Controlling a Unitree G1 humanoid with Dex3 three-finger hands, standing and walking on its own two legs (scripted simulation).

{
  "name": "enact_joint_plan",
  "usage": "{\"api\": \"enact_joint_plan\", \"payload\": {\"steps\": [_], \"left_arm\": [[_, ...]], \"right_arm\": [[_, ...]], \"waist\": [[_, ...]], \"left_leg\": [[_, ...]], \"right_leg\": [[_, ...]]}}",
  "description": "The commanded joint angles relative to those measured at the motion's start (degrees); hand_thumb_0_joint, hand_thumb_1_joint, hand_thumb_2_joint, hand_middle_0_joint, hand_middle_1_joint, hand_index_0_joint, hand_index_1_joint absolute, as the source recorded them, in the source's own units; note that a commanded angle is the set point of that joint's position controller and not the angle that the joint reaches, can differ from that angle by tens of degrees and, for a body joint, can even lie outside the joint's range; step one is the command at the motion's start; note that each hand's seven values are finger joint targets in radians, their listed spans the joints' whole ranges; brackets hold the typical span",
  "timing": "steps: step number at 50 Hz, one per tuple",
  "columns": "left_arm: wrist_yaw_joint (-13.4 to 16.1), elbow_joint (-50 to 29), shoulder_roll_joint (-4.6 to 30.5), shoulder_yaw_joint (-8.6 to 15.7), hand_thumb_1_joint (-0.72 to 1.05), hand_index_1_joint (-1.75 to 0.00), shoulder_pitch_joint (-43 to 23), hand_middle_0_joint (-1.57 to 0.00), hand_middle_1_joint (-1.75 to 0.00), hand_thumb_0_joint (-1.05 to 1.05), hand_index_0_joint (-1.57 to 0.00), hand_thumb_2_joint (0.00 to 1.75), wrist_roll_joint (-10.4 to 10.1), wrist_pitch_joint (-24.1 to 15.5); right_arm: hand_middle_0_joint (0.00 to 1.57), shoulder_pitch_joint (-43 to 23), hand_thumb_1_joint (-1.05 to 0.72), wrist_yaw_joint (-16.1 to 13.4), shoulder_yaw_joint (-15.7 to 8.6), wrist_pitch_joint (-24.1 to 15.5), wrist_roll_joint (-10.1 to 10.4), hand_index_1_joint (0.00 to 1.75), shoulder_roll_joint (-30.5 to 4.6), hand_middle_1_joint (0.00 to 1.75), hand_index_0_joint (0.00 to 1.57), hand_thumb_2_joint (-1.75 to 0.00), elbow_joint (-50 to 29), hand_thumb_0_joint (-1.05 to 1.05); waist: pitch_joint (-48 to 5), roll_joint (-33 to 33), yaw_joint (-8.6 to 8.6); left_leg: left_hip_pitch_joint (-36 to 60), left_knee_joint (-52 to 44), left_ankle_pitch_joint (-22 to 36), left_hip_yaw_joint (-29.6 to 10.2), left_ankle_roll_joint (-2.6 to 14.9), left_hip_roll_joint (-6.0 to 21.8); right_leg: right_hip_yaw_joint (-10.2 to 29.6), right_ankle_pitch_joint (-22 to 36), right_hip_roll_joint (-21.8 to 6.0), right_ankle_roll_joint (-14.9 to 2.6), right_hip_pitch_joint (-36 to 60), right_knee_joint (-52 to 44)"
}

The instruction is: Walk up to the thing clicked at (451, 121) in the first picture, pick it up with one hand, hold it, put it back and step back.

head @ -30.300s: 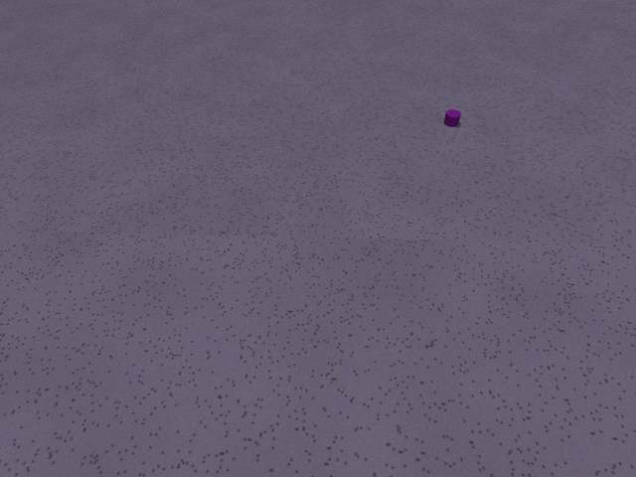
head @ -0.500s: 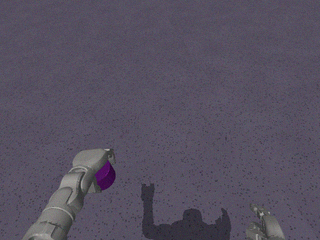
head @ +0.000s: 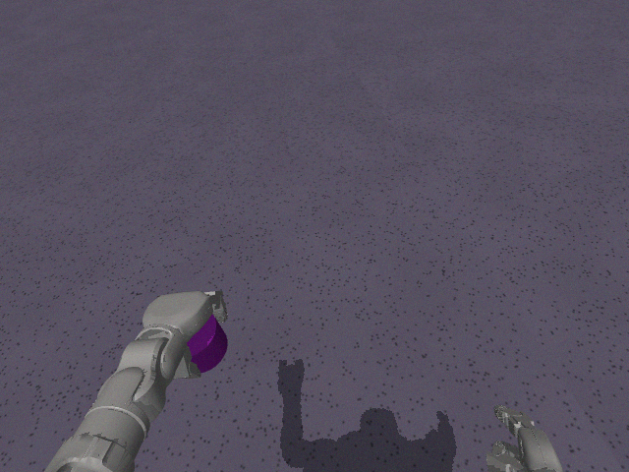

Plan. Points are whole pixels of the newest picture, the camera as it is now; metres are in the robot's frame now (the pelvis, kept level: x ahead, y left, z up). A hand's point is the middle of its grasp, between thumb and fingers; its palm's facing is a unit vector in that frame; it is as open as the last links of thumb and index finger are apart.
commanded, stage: crouch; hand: left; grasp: from above
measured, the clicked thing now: (196, 339) +0.31 +0.22 -0.05
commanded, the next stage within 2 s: none
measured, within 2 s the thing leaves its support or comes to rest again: neither
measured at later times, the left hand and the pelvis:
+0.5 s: hand (207, 368) +0.30 +0.23 -0.14, palm faces -0.45 +0.00 -0.89, open 10.5 cm; pelvis -0.02 +0.00 -0.04, yaw +1 degrees
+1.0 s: hand (244, 385) +0.36 +0.23 -0.38, palm faces -0.47 +0.00 -0.88, open 10.4 cm; pelvis -0.06 +0.02 -0.25, yaw +0 degrees
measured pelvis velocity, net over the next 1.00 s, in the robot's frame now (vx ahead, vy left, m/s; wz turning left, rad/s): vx -0.06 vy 0.02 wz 0.01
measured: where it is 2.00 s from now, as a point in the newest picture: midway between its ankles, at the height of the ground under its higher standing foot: outside the picture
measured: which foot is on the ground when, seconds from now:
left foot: down 0.00-1.00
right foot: down 0.00-1.00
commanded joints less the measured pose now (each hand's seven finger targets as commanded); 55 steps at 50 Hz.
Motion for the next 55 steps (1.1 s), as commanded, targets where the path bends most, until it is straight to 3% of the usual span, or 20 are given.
{"api": "enact_joint_plan", "payload": {"steps": [1,2,4,9,14,20,22,24,26,30,33,37,38,40,43,45,46,50,55], "left_arm": [[2.1,-11.2,12.1,5.8,0.46,-0.99,-17.7,-0.77,-1.04,0.0,-0.82,0.93,0.2,-0.2],[2.0,-11.6,12.6,6.3,0.51,-1.0,-18.6,-0.79,-1.07,0.0,-0.87,0.86,0.5,-0.3],[2.2,-11.4,12.1,6.2,0.38,-0.99,-17.7,-0.7,-1.04,0.0,-0.75,0.94,0.6,-0.3],[4.4,-5.7,9.7,5.6,0.34,-0.97,-14.0,-0.68,-1.02,0.0,-0.73,0.89,1.6,-0.6],[9.2,-0.2,8.6,5.2,0.33,-0.95,-17.9,-0.67,-1.0,0.0,-0.72,0.86,3.4,-1.9],[17.0,8.6,7.8,4.7,0.35,-0.96,-27.0,-0.69,-1.02,0.0,-0.74,0.87,6.7,-3.1],[19.1,12.4,5.5,3.7,0.35,-0.95,-29.1,-0.69,-1.01,0.0,-0.74,0.83,8.2,-3.4],[21.2,17.4,7.0,4.7,0.36,-0.95,-29.9,-0.7,-1.0,0.0,-0.76,0.84,10.0,-3.4],[22.8,17.6,8.1,5.3,0.37,-0.98,-35.1,-0.7,-1.04,0.0,-0.76,0.86,11.1,-3.5],[25.3,23.5,8.8,6.4,0.39,-0.98,-38.5,-0.7,-1.05,0.0,-0.77,0.86,11.6,-2.8],[26.3,24.2,9.9,7.3,0.41,-0.98,-42.1,-0.73,-1.04,0.0,-0.79,0.89,11.0,-2.0],[26.6,26.0,10.8,8.8,0.43,-0.96,-42.5,-0.76,-1.01,0.0,-0.81,0.89,10.3,-0.3],[26.4,25.9,9.5,8.4,0.44,-0.94,-43.2,-0.76,-1.0,0.0,-0.81,0.87,9.7,-0.1],[26.0,26.8,10.5,8.9,0.41,-0.93,-45.8,-0.76,-0.97,0.0,-0.8,0.89,9.9,0.2],[25.6,27.9,12.1,10.3,0.43,-0.92,-46.5,-0.77,-0.96,0.0,-0.82,0.86,9.5,-0.1],[25.0,29.6,10.8,9.9,0.45,-0.91,-45.6,-0.78,-0.96,0.0,-0.83,0.87,9.2,-0.6],[24.7,31.9,9.9,9.5,0.44,-0.92,-45.4,-0.77,-0.97,0.0,-0.82,0.88,9.6,-0.7],[24.5,29.8,13.1,10.7,0.47,-0.92,-50.1,-0.79,-0.96,0.0,-0.84,0.89,10.7,-3.1],[26.3,28.8,15.3,12.3,0.56,-0.94,-52.1,-0.86,-0.99,0.0,-0.91,0.93,13.2,-5.4]], "right_arm": [[0.2,-5.6,-0.91,-0.1,-2.4,-2.5,0.1,0.3,-6.5,0.3,0.2,-0.9,-8.5,0.0],[0.2,-5.6,-0.93,-0.2,-2.4,-2.5,0.1,0.3,-6.3,0.3,0.2,-0.92,-8.5,0.0],[0.2,-5.2,-0.9,-0.2,-2.4,-2.4,0.1,0.3,-6.4,0.3,0.2,-0.9,-8.4,0.0],[0.2,-4.7,-0.9,0.0,-2.4,-2.1,-0.2,0.3,-6.3,0.3,0.2,-0.9,-8.2,0.0],[0.2,-3.1,-0.9,0.5,-2.7,-1.7,-1.0,0.3,-6.4,0.3,0.2,-0.9,-6.8,0.0],[0.2,0.9,-0.9,1.6,-4.5,-2.1,-2.4,0.3,-7.7,0.3,0.2,-0.9,-3.6,0.0],[0.2,2.4,-0.91,2.1,-4.9,-2.4,-3.0,0.3,-7.5,0.3,0.2,-0.9,-3.3,0.0],[0.2,3.4,-0.91,2.5,-5.3,-2.6,-3.4,0.3,-8.0,0.3,0.2,-0.9,-3.5,0.0],[0.2,4.5,-0.91,2.6,-5.7,-2.9,-3.8,0.3,-8.3,0.3,0.2,-0.9,-3.4,0.0],[0.2,6.3,-0.91,2.6,-5.9,-3.7,-4.4,0.3,-8.8,0.3,0.2,-0.9,-2.9,0.0],[0.2,7.5,-0.9,2.3,-6.3,-4.4,-5.0,0.3,-9.1,0.3,0.2,-0.9,-2.9,0.0],[0.2,8.3,-0.9,2.1,-6.6,-5.1,-5.7,0.3,-9.5,0.3,0.2,-0.9,-1.8,0.0],[0.2,8.7,-0.9,2.1,-6.8,-5.2,-5.8,0.3,-9.5,0.3,0.2,-0.9,-2.0,0.0],[0.2,9.0,-0.9,2.1,-6.6,-5.4,-6.1,0.3,-9.7,0.3,0.2,-0.9,-1.1,0.0],[0.2,9.0,-0.9,2.3,-6.4,-5.6,-6.3,0.3,-9.4,0.3,0.2,-0.9,-1.5,0.0],[0.2,9.3,-0.9,2.7,-6.3,-5.8,-6.4,0.3,-9.3,0.3,0.2,-0.9,-1.3,0.0],[0.2,9.7,-0.9,2.8,-6.2,-6.0,-6.6,0.3,-9.8,0.3,0.2,-0.9,-0.7,0.0],[0.2,9.6,-0.9,3.7,-5.8,-6.7,-7.0,0.3,-9.8,0.3,0.2,-0.9,-1.0,0.0],[0.2,10.3,-0.9,4.9,-5.0,-7.5,-8.0,0.3,-10.5,0.3,0.2,-0.9,-0.1,0.0]], "waist": [[-14.0,-4.0,0.26],[-14.7,-3.2,0.14],[-15.1,-3.4,-0.2],[-10.7,-5.6,-0.84],[-10.7,-7.1,-2.4],[-16.6,-3.9,-4.72],[-19.7,-4.4,-5.46],[-22.0,-3.8,-5.71],[-26.8,-1.5,-5.97],[-30.7,-0.3,-6.8],[-36.5,1.2,-7.2],[-41.9,2.4,-7.3],[-43.9,2.5,-7.78],[-42.6,3.4,-8.84],[-43.8,2.8,-8.91],[-43.2,0.8,-9.77],[-41.8,0.0,-10.79],[-43.2,1.6,-11.44],[-48.3,7.1,-11.72]], "left_leg": [[5.7,-3.2,9.3,1.4,1.57,-2.0],[6.1,-3.1,10.1,1.6,1.66,-2.2],[6.5,-2.9,11.5,1.4,1.52,-2.0],[3.7,-2.6,8.8,1.3,1.54,-2.0],[-0.5,1.4,7.2,1.6,1.81,-2.5],[-10.6,13.6,4.9,1.3,0.7,-2.0],[-17.5,19.9,3.6,1.0,0.8,-2.2],[-24.6,25.7,1.3,1.2,0.92,-2.2],[-29.6,30.2,-0.7,1.4,0.78,-2.3],[-39.6,36.9,-6.2,0.3,0.86,-2.3],[-44.3,41.7,-9.3,-0.9,0.79,-1.9],[-48.5,47.7,-7.9,-1.9,0.77,-1.6],[-48.0,48.5,-7.6,-2.5,0.69,-1.5],[-51.7,50.6,-8.9,-3.4,0.54,-1.2],[-57.0,54.2,-12.3,-3.3,0.9,-1.6],[-61.0,57.4,-13.7,-2.8,1.45,-1.9],[-62.9,58.6,-14.4,-3.5,1.46,-1.9],[-67.2,62.8,-18.2,-4.2,1.52,-2.3],[-66.4,68.8,-13.1,-3.7,0.88,-2.4]], "right_leg": [[-1.8,6.3,1.7,-1.07,4.6,-5.4],[-1.6,7.5,1.6,-0.93,4.7,-5.2],[-1.8,8.7,1.9,-1.12,4.4,-4.6],[-2.1,6.1,1.9,-1.15,2.2,-4.7],[-1.8,5.8,1.2,-0.69,-1.8,-1.9],[-2.2,3.7,1.7,-1.39,-14.3,9.7],[-2.1,3.3,1.6,-1.55,-19.2,15.6],[-1.9,1.5,1.4,-1.7,-23.8,20.8],[-2.1,-0.1,1.4,-1.84,-28.1,25.2],[-3.1,-5.2,1.8,-2.34,-37.2,33.0],[-3.6,-7.9,1.7,-2.58,-43.1,38.7],[-4.3,-7.3,1.6,-2.88,-49.4,46.0],[-4.7,-7.5,1.8,-3.11,-50.8,47.7],[-5.2,-8.3,1.8,-3.21,-55.5,50.9],[-5.4,-11.3,1.7,-3.44,-58.4,54.6],[-5.4,-12.5,1.6,-3.31,-60.3,56.1],[-5.7,-13.2,1.6,-3.25,-63.0,57.4],[-5.9,-17.0,1.2,-3.21,-68.8,61.3],[-6.4,-13.1,0.8,-3.39,-74.6,67.5]]}}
